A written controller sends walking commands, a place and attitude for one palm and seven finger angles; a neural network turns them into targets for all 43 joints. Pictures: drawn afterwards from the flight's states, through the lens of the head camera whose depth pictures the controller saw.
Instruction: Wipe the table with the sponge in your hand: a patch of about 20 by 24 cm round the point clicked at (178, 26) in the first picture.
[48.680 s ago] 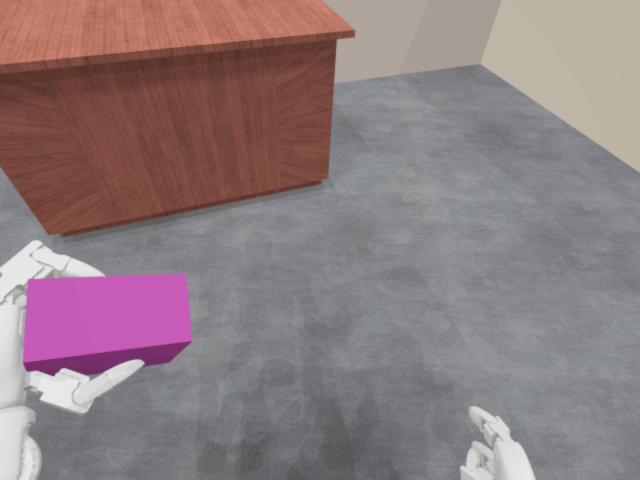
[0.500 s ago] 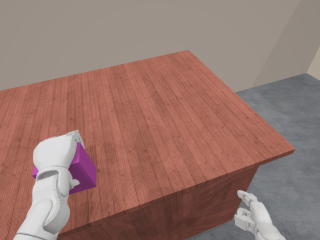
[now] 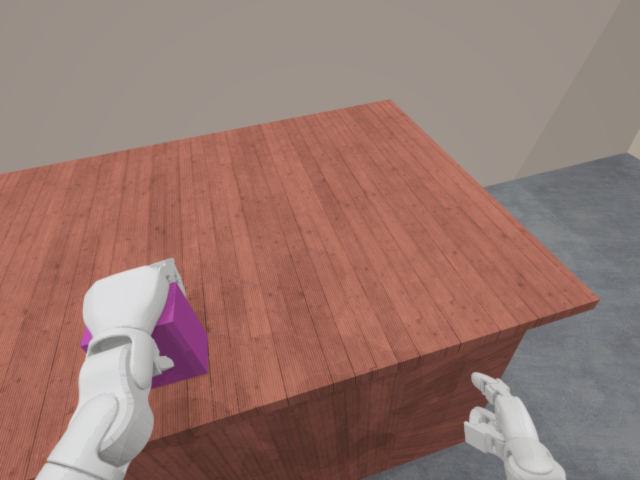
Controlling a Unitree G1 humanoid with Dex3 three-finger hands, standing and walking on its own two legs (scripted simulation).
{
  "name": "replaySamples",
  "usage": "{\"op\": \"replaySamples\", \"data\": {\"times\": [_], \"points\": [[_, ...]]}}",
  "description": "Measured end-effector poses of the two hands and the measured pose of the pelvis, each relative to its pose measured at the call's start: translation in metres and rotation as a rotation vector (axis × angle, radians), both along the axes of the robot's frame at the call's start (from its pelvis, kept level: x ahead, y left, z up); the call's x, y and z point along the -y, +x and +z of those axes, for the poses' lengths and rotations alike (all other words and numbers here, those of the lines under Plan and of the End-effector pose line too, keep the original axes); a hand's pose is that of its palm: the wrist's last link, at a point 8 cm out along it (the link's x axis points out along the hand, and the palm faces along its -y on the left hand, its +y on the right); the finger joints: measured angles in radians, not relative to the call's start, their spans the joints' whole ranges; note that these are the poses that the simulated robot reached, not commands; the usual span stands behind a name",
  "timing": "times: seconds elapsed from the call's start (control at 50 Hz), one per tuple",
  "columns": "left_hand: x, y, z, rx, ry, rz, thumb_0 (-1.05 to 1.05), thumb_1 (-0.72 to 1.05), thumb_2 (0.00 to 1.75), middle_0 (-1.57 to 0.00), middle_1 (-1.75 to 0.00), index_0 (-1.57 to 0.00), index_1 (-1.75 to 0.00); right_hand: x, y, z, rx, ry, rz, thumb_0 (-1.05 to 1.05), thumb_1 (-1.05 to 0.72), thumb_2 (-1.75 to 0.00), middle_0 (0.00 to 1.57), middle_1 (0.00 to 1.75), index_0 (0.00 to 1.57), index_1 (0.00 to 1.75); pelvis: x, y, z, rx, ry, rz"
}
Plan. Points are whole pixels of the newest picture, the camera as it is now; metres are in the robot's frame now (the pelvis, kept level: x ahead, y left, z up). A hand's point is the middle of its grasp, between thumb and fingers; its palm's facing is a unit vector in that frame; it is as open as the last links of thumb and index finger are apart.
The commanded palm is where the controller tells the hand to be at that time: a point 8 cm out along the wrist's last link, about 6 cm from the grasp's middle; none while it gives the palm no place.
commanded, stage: lift the sponge slowly off the table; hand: left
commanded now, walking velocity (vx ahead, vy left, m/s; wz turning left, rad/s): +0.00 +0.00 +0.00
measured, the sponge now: (158, 348) +0.25 +0.27 +0.03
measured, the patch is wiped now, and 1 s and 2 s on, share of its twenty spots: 1.00 1.00 1.00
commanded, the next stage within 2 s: bring the sponge back beside the body in 1.72 s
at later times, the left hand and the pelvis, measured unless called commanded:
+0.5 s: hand (138, 309) +0.25 +0.26 +0.12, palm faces +0.09 -0.10 -0.99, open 10.4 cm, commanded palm +0.22 +0.26 +0.19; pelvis -0.01 -0.01 +0.00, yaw +0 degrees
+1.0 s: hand (125, 293) +0.25 +0.27 +0.15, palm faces +0.14 -0.10 -0.99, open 10.4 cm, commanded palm +0.21 +0.26 +0.22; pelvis -0.02 -0.01 +0.00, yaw +0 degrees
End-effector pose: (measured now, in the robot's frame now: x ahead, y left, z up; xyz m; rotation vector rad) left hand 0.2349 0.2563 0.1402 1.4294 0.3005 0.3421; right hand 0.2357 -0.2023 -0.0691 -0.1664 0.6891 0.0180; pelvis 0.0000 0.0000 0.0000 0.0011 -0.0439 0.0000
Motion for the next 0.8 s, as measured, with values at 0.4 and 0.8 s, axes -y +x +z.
{"op": "replaySamples", "data": {"times": [0.4, 0.8], "points": [[0.000, -0.008, 0.019, 0.020, 0.006, -0.018, 0.00, -0.53, 1.05, -0.68, -1.31, -0.72, -1.29, 0.002, 0.000, 0.001, 0.017, -0.013, 0.022, 0.02, -0.90, -0.90, 0.20, 0.30, 0.20, 0.30, 0.007, -0.006, 0.002, 0.025, -0.001, 0.007], [-0.002, -0.008, 0.044, 0.046, 0.010, -0.015, 0.00, -0.53, 1.05, -0.68, -1.31, -0.72, -1.29, 0.004, -0.001, 0.008, 0.053, -0.009, 0.024, 0.02, -0.90, -0.90, 0.20, 0.30, 0.20, 0.30, 0.008, -0.014, 0.002, 0.030, 0.002, 0.004]]}}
